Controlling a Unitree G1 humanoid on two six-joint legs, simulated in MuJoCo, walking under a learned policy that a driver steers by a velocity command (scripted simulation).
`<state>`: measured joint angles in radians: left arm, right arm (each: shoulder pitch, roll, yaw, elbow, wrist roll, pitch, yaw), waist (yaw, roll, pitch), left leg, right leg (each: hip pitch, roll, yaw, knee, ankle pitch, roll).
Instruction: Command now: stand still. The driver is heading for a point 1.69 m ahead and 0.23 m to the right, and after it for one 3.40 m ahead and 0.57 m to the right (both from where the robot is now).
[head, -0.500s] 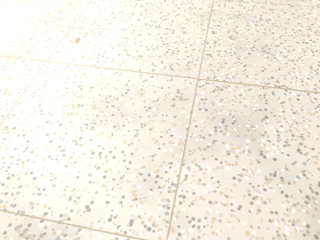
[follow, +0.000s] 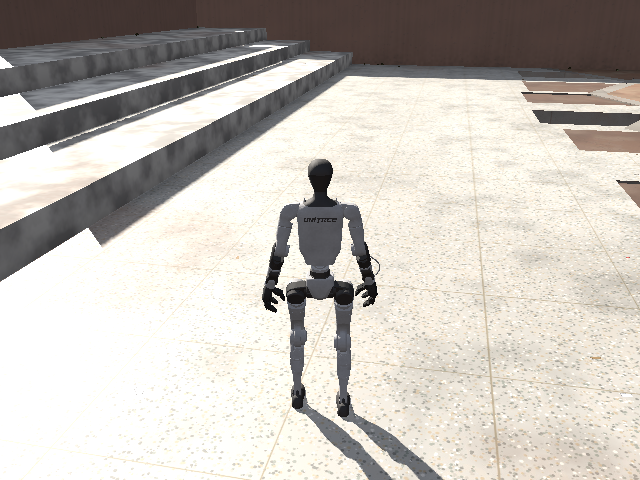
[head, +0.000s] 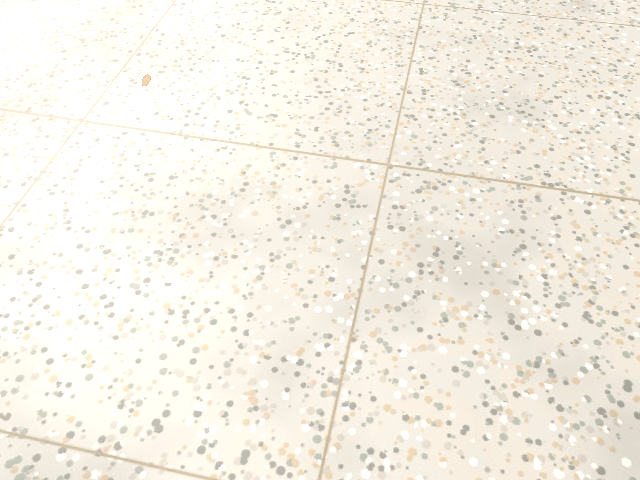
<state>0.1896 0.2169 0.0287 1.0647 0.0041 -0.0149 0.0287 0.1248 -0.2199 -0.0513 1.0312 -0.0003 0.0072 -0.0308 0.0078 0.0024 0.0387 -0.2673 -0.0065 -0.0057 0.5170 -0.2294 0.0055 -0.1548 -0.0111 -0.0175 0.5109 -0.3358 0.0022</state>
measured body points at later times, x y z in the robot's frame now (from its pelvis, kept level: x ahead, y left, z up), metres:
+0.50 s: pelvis +0.00 +0.00 +0.00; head +0.01 +0.00 +0.45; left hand +0.01 +0.24 -0.15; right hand +0.06 -0.26 -0.15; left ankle +0.03 +0.12 -0.74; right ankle -0.04 -0.12 -0.74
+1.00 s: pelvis +0.00 -0.01 +0.00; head +0.01 -0.01 +0.45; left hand -0.01 +0.23 -0.15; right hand +0.04 -0.25 -0.15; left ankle +0.03 +0.12 -0.74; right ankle -0.04 -0.12 -0.74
